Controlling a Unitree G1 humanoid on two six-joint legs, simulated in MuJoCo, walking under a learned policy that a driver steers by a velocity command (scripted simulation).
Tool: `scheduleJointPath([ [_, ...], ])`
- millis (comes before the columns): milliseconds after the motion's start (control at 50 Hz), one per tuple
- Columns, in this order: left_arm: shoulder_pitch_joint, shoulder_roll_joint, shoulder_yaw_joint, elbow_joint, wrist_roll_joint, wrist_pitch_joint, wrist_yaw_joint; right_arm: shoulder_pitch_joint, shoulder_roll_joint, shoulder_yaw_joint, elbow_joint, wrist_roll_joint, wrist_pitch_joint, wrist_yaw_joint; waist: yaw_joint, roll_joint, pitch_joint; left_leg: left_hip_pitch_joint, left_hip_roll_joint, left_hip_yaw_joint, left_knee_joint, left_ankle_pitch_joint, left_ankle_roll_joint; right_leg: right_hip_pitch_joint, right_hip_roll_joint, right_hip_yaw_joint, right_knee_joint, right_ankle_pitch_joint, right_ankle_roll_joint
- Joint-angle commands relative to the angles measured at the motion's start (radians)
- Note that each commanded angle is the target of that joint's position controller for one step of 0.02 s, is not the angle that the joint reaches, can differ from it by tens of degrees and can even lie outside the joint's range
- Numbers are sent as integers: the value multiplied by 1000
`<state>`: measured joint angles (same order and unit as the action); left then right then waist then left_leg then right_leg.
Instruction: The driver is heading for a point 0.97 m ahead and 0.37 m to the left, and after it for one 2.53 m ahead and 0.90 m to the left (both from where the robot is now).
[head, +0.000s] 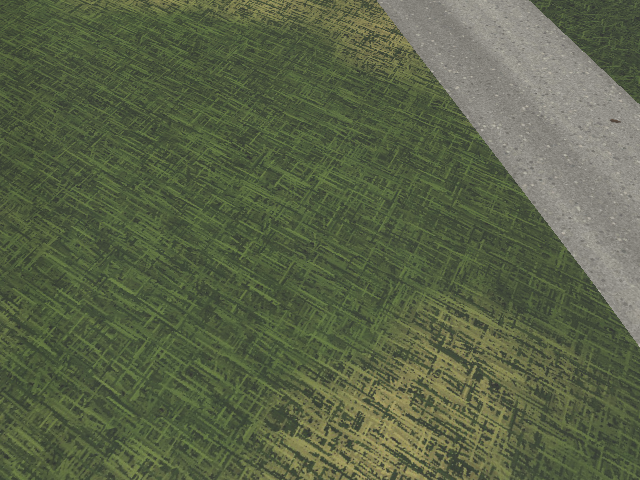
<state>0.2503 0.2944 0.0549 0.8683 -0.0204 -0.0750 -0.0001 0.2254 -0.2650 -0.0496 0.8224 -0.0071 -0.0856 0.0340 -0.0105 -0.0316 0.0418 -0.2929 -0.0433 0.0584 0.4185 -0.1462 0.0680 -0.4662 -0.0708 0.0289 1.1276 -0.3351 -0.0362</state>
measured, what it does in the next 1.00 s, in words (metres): walks ahead, turning left: right foot, then left foot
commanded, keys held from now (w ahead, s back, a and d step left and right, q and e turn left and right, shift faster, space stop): w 0.14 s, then w+q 0.34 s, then q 0.52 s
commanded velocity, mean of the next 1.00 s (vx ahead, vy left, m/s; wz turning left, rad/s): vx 0.34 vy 0.00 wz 0.38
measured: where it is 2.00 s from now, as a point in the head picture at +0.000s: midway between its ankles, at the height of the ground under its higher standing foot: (303, 451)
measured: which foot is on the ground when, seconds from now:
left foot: down 0.00-0.38, up 0.40-0.82, down 0.84-1.00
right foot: up 0.00-0.34, down 0.36-0.82, up 0.84-1.00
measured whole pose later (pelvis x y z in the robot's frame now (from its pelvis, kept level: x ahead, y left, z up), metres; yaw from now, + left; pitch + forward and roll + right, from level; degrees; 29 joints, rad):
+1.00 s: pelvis +0.43 +0.00 -0.01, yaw +25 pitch +2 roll -2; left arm 0.05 0.31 0.07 0.84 0.00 -0.01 0.02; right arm 0.17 -0.30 -0.08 0.65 0.00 0.01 0.00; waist -0.02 -0.02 0.08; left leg -0.42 -0.06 -0.03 0.48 -0.10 0.08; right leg -0.52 -0.02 0.04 1.13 -0.46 0.05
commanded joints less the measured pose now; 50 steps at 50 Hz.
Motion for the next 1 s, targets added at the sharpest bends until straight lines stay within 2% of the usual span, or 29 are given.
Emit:
scheduleJointPath([
  [20, 36, 58, 18, -44, 7, 9, 6, -6, -122, -29, -46, 2, -26, -4, 25, 104, -67, 134, 274, -292, -272, 101, 175, -133, -80, 42, -52, 81, 16],
  [80, -65, 53, 15, -74, 19, 13, 7, 33, -149, -37, -21, 5, -23, -19, 6, 80, -24, 147, 265, -229, -309, 139, 175, -210, -85, 37, -210, 227, 45],
  [140, -155, 35, 8, -93, 17, 3, -2, 65, -159, -38, -1, 11, -15, -29, -23, 86, -3, 155, 227, -148, -316, 152, 141, -186, -60, 11, -398, 386, 50],
  [240, -317, 36, 1, -142, 9, -16, -23, 167, -174, -44, 49, 28, 7, -37, -70, 84, 35, 225, 251, -179, -259, 128, 136, -146, -6, 2, -584, 414, 54],
  [300, -303, 74, 11, -144, 6, -32, -35, 161, -189, -54, 55, 32, 21, -48, -35, 110, 20, 279, 289, -234, -187, 153, 114, -75, 9, 20, -647, 335, 31],
  [320, -262, 90, 18, -133, 5, -37, -35, 150, -195, -57, 53, 32, 26, -49, -9, 124, 0, 281, 290, -244, -146, 200, 104, -8, 21, 9, -658, 298, 19],
  [340, -167, 116, 33, -104, 7, -41, -30, 133, -187, -54, 49, 32, 29, -50, 45, 122, -51, 263, 256, -224, -47, 305, 83, 131, 40, -13, -688, 280, -2],
  [360, -8, 168, 57, -63, 17, -44, -21, 133, -144, -39, 39, 22, 30, -49, 111, 98, -174, 171, 193, -184, 156, 293, 50, 383, -6, 19, -653, 292, -42],
  [380, 132, 257, 79, -45, 35, -41, -12, 195, -56, -13, 7, 9, 22, -47, 124, -78, -342, -144, 69, -105, 519, 1, -14, 764, -242, 306, -635, 230, -140],
  [400, 164, 241, 75, -30, 25, -29, -15, 252, -25, -2, -1, 30, 7, -47, 108, -297, -435, -377, -6, -138, 757, -453, -41, 886, -364, 657, -782, 19, -226],
  [420, 110, 153, 49, -40, 19, -28, -15, 193, -136, -31, -1, 53, 1, -47, 119, -178, -305, -459, 58, -205, 857, -414, -34, 778, -328, 588, -827, -101, -186],
  [440, 45, 113, 37, -50, 17, -27, -12, 122, -158, -39, -22, 59, 2, -48, 105, -128, -192, -481, 102, -177, 861, -328, -26, 649, -300, 446, -847, -79, -150],
  [460, -20, 85, 28, -50, 22, -29, -14, 92, -146, -42, -27, 49, 7, -51, 75, -72, -120, -444, 138, -166, 823, -250, -29, 520, -261, 345, -883, 6, -134],
  [500, -97, 52, 20, -48, 36, -37, -14, 104, -114, -50, -27, 40, 31, -51, 22, -97, -50, -342, 179, -171, 757, -167, -38, 360, -212, 186, -936, 193, -120],
  [560, -133, 81, 32, -32, 42, -45, -5, 102, -76, -50, -55, 31, 66, -55, -20, -64, -23, -313, 172, -143, 687, -128, -72, 286, -202, 7, -933, 627, -144],
  [620, -147, 114, 42, -25, 37, -28, 17, 48, -55, -41, -93, 21, 72, -41, -15, -54, -29, -277, 163, -91, 483, 29, -85, 281, -171, -128, -928, 707, -140],
  [660, -140, 129, 45, -23, 30, -13, 29, -15, -47, -36, -120, 19, 72, -24, 11, -46, -39, -231, 145, -53, 361, 127, -80, 297, -163, -177, -915, 711, -136],
  [740, -114, 165, 55, -11, 3, 19, 36, -76, -82, -48, -176, 15, 85, 7, 22, -44, -53, -218, 122, -32, 243, 85, -45, 418, -211, -187, -828, 713, -116],
  [780, -130, 182, 63, -16, -14, 35, 39, -52, -113, -62, -189, 11, 91, 14, -4, -54, -65, -176, 90, -6, 205, -1, -11, 448, -223, -190, -724, 788, -93],
  [800, -143, 179, 65, -22, -20, 42, 41, 8, -132, -74, -179, 11, 90, 14, -40, -43, -91, -97, 57, 15, 144, 15, 14, 444, -202, -207, -613, 820, -69],
  [820, -121, 153, 58, -21, -15, 48, 39, 107, -178, -97, -151, 9, 85, 3, -81, 15, -145, 55, 14, 18, 57, 140, 48, 401, -142, -232, -431, 755, -25],
  [840, -73, 108, 41, -36, 27, 46, 30, 153, -286, -125, -160, 6, 86, -25, -74, 223, -209, 270, 193, -239, 47, 627, 123, 184, -59, -251, -139, 346, 52],
  [860, -8, 48, 18, -63, 63, 40, 17, 96, -341, -116, -203, -16, 82, -30, 19, 352, -325, 476, 412, -652, 52, 853, 347, -110, 131, -126, 167, -409, 112],
  [880, -44, 115, 30, -51, 29, 39, 6, 87, -270, -99, -223, -10, 75, -15, -42, 199, -424, 463, 409, -661, -16, 625, 363, -147, 101, 54, 240, -367, 97],
  [900, -105, 133, 35, -70, 1, 41, 5, 23, -234, -89, -233, 1, 67, -11, -30, 143, -314, 370, 366, -563, -43, 459, 310, -195, 68, 54, 218, -280, 77],
  [920, -129, 122, 36, -64, 9, 46, 15, -24, -203, -82, -229, 20, 68, -17, -8, 67, -220, 263, 306, -481, -64, 313, 241, -201, 33, 50, 144, -202, 74],
  [940, -146, 130, 40, -64, 22, 56, 28, -60, -182, -75, -235, 24, 76, -27, 8, 68, -170, 165, 270, -438, -84, 227, 203, -172, 15, 53, 67, -145, 76],
  [960, -144, 134, 43, -65, 26, 65, 31, -78, -179, -72, -244, 12, 82, -36, 28, 96, -155, 83, 238, -410, -101, 201, 188, -110, 20, 47, 28, -104, 77],
  [1000, -117, 110, 39, -61, 27, 70, 34, -77, -191, -76, -255, -4, 84, -47, 39, 124, -171, 42, 212, -389, -108, 231, 184, -56, 46, 38, -53, -63, 89],
])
